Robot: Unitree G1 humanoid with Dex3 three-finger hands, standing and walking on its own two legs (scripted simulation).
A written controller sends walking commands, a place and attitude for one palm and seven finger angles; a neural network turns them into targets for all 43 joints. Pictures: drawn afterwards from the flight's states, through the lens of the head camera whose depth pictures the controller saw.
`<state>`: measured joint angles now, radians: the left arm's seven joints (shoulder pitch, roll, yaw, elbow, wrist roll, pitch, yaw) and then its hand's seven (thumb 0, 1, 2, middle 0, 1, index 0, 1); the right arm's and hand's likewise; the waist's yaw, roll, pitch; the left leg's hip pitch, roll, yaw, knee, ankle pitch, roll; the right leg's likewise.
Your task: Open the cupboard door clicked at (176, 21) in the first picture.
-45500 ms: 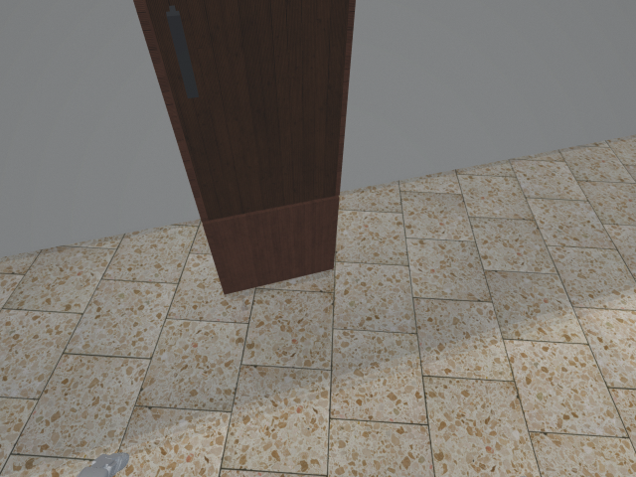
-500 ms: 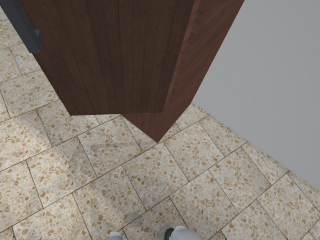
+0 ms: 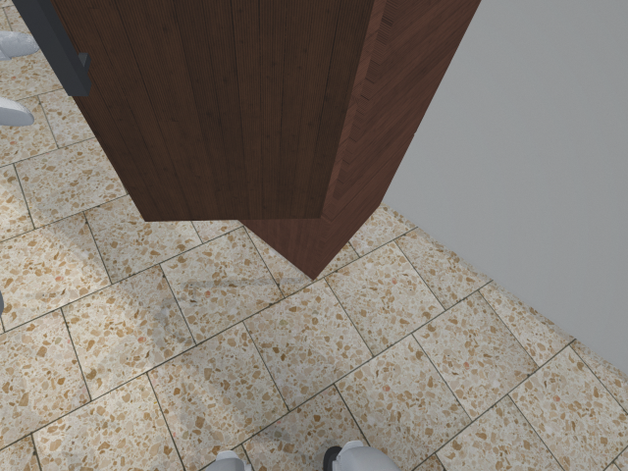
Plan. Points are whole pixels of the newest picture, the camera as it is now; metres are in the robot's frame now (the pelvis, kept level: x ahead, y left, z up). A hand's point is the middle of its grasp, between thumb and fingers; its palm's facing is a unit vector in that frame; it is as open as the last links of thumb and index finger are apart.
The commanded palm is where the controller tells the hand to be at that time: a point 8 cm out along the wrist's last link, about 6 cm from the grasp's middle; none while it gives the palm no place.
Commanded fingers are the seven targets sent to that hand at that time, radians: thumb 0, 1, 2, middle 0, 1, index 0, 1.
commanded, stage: slide the fingers in behind the handle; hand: left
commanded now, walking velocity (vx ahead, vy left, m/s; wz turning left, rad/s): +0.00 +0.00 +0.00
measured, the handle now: (52, 17) +0.59 +0.23 +0.17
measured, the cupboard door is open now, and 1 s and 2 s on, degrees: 44 44 44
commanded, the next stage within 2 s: close the thumb around the handle in 1.36 s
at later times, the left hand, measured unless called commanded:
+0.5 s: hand (17, 55) +0.53 +0.25 +0.17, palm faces -0.04 -1.00 +0.01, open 14.0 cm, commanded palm +0.52 +0.28 +0.16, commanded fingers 0.00 -0.50 0.30 -0.30 -1.20 -0.30 -1.20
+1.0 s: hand (64, 53) +0.54 +0.21 +0.17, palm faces -0.01 -1.00 +0.00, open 14.0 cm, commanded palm +0.51 +0.25 +0.16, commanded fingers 0.00 -0.50 0.30 -0.30 -1.20 -0.30 -1.20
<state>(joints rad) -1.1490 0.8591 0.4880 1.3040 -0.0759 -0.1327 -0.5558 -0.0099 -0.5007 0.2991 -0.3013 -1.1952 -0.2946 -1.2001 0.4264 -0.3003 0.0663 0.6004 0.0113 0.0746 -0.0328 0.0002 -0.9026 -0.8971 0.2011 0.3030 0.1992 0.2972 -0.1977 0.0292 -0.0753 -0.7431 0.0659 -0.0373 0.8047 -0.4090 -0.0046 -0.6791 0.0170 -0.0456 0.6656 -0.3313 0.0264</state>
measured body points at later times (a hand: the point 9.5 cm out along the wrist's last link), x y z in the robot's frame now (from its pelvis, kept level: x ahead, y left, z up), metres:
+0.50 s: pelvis -0.01 +0.00 +0.00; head +0.12 +0.02 +0.43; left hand +0.53 +0.31 +0.17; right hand -0.08 -0.26 -0.09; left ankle -0.03 +0.11 -0.71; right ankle -0.02 -0.14 -0.71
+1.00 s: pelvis +0.01 +0.00 +0.00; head +0.11 +0.01 +0.44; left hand +0.53 +0.27 +0.17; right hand -0.01 -0.27 -0.11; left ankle -0.03 +0.11 -0.71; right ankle -0.02 -0.14 -0.71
